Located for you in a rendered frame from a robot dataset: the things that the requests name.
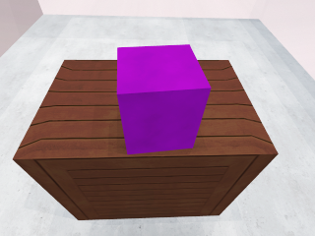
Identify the carton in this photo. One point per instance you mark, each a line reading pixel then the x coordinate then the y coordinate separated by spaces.
pixel 162 94

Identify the pedestal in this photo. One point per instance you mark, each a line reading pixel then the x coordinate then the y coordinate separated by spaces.
pixel 75 149

